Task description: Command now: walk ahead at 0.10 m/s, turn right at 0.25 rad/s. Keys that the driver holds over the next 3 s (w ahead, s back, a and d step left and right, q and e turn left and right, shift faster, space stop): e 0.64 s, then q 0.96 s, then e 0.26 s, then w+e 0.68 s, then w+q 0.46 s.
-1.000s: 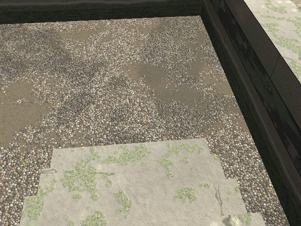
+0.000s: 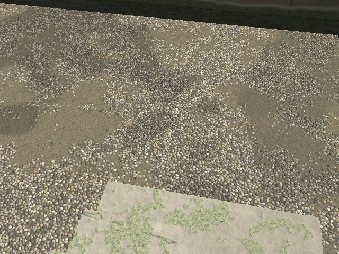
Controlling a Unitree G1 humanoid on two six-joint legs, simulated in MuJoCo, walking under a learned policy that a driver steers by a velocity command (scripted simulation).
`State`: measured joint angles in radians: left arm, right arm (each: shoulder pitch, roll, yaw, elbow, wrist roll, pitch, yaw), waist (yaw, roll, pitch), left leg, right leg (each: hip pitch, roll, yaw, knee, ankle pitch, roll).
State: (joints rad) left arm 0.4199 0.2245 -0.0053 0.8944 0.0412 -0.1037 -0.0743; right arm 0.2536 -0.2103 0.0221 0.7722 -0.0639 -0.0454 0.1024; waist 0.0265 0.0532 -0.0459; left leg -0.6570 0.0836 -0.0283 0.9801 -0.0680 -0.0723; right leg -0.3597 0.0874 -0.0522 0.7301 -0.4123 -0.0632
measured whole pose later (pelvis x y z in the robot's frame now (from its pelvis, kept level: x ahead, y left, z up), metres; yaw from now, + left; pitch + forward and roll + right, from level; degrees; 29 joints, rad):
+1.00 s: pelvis +0.02 +0.01 +0.02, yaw -18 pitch +3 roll +1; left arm 0.18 0.24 0.03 0.73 0.02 -0.02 0.01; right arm 0.28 -0.21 -0.03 0.80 -0.03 -0.06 0.03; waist -0.01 0.00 -0.04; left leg -0.36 -0.02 -0.02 0.62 -0.31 0.03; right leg -0.39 0.06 0.04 0.69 -0.32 -0.07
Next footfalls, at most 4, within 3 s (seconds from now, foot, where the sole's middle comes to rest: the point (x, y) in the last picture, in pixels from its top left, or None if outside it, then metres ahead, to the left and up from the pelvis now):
0.36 right None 0.02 -0.09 -0.75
0.82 left None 0.10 0.11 -0.75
1.78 left None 0.06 0.17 -0.75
2.22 right None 0.07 -0.11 -0.75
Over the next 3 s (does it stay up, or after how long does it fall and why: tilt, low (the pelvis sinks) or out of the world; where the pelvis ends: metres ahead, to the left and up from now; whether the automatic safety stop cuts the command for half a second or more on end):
stays up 0.42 -0.14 -0.25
